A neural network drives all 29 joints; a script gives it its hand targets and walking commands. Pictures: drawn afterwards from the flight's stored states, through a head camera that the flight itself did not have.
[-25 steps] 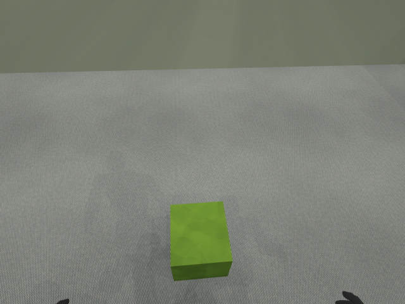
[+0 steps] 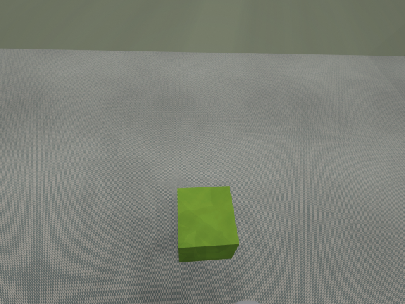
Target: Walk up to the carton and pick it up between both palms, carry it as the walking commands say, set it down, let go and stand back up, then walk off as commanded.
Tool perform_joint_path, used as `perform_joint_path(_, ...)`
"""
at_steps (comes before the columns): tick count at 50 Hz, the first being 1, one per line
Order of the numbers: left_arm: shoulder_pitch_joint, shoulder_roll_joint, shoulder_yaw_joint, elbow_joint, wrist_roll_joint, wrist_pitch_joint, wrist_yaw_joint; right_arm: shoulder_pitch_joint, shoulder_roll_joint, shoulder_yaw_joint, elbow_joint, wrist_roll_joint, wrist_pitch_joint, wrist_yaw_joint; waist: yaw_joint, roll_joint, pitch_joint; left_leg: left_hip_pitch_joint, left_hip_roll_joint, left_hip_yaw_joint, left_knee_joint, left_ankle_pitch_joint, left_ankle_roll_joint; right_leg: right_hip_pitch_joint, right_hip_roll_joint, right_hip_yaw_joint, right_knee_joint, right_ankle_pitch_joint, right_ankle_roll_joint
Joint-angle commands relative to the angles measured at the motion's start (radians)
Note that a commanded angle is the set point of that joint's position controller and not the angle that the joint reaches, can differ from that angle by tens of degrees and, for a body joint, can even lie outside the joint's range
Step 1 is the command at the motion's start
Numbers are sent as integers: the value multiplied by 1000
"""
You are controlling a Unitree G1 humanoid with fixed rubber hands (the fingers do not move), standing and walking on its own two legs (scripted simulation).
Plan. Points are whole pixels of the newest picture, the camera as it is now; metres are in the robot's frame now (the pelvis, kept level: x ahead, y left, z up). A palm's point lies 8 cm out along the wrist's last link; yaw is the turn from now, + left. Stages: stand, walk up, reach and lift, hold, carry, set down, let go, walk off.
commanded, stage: stand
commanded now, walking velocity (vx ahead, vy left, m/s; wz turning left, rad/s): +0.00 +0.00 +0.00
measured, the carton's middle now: (204, 223) +0.52 -0.04 -0.66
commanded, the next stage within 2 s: none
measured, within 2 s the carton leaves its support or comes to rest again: neither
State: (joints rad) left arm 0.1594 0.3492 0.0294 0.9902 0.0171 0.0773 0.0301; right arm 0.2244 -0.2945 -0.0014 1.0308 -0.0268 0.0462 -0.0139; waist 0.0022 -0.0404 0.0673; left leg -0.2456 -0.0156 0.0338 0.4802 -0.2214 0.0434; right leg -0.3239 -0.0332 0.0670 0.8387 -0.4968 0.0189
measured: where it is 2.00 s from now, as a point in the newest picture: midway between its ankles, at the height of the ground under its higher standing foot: outside the picture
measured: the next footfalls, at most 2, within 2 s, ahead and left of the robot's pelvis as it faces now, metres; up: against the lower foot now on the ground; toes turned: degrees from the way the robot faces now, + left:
right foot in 0.22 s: -0.02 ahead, -0.12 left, +0.00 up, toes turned -1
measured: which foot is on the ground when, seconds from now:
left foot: down 0.00-1.00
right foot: up 0.00-0.20, down 0.22-1.00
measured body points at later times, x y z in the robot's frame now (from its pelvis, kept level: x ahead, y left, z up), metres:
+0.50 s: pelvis -0.02 -0.02 +0.01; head -0.02 -0.02 +0.46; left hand -0.01 +0.22 -0.15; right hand -0.03 -0.26 -0.15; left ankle +0.02 +0.09 -0.74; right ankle -0.06 -0.12 -0.74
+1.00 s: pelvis +0.00 -0.02 +0.00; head +0.01 -0.03 +0.45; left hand -0.04 +0.19 -0.16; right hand -0.02 -0.24 -0.16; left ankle +0.02 +0.09 -0.74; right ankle -0.06 -0.12 -0.74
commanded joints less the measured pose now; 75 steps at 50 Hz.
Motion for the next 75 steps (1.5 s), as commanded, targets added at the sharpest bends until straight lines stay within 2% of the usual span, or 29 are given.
perform_joint_path(1, 73, 61, 11, -4, 6, -10, -3, -40, -160, -21, -62, 2, -14, -15, 28, 174, -62, 34, 219, -228, -222, 183, 75, -3, -8, -32, 78, -4, -6)
perform_joint_path(5, 63, 27, 0, -3, -4, -17, 8, 36, -136, -22, -36, 2, -14, -24, -23, 194, -79, 131, 228, -239, -211, 201, 116, 26, 9, -58, -117, -17, 4)
perform_joint_path(7, 97, 13, -3, 14, -9, -20, 14, 38, -122, -22, -28, 4, -11, -28, -22, 200, -76, 133, 236, -260, -213, 197, 127, 69, 17, -67, -230, 29, -6)
perform_joint_path(8, 131, -1, -6, 32, -9, -22, 16, 33, -113, -21, -25, 8, -9, -28, -11, 181, -75, 119, 231, -256, -201, 186, 120, 114, 19, -77, -320, 89, -13)
perform_joint_path(9, 173, -16, -10, 54, -9, -27, 19, 28, -108, -22, -21, 12, -7, -26, 4, 157, -73, 88, 223, -249, -191, 154, 99, 179, 16, -81, -444, 198, -21)
perform_joint_path(10, 198, -8, -11, 67, -1, -34, 21, 36, -99, -22, -20, 18, -7, -22, 6, 123, -57, 34, 201, -239, -186, 79, 57, 240, -11, -55, -547, 282, -31)
perform_joint_path(11, 198, 22, -9, 63, 13, -45, 21, 52, -75, -19, -21, 24, -11, -17, -6, 49, -57, -35, 164, -213, -160, -3, 16, 293, -96, 48, -582, 272, -47)
perform_joint_path(12, 140, 48, -11, 49, 11, -53, 15, 60, -38, -16, -18, 32, -14, -12, -41, -32, -15, -25, 80, -133, -167, -25, -13, 189, -164, 134, -602, 203, -77)
perform_joint_path(13, 96, 27, -17, 48, 9, -61, 8, 32, -17, -12, -5, 27, -16, -8, -42, -81, 34, 83, 74, -107, -159, 45, -24, 45, -169, 128, -640, 117, -74)
perform_joint_path(14, 82, 0, -25, 45, 10, -70, 6, 38, -20, -15, 7, 21, -20, -7, -46, -76, 38, 140, 82, -110, -154, 86, -24, 8, -144, 108, -657, 86, -59)
perform_joint_path(17, 128, -18, -26, 66, 1, -82, 12, 70, -34, -23, 39, 16, -31, -4, -38, -42, 21, 154, 101, -129, -149, 119, -16, 53, -94, 54, -633, 160, -50)
perform_joint_path(21, 168, -48, -29, 84, -1, -82, 12, 75, -3, -18, 70, 19, -37, -9, -17, 12, 29, 95, 102, -131, -164, 89, -18, 99, -83, 34, -602, 182, -63)
perform_joint_path(28, 202, -75, -28, 108, -1, -86, 15, 109, 29, -8, 109, 18, -42, -17, -9, 43, 29, 77, 104, -134, -155, 101, -14, 121, -74, 21, -576, 228, -72)
perform_joint_path(43, 254, -131, -29, 144, -3, -91, 21, 145, 70, 0, 142, 18, -46, -30, -10, 35, 20, 94, 110, -122, -120, 184, -5, 148, -66, 3, -548, 363, -67)
perform_joint_path(58, 290, -154, -21, 153, -2, -92, 26, 150, 94, 0, 147, 17, -46, -37, -8, 33, 22, 91, 108, -110, -98, 208, -5, 162, -65, 0, -535, 432, -64)
perform_joint_path(75, 242, -54, 23, 63, 3, -99, 25, 103, 3, -30, 41, 6, -55, -36, -8, 30, 13, 92, 116, -114, -75, 222, -5, 173, -75, 8, -524, 456, -60)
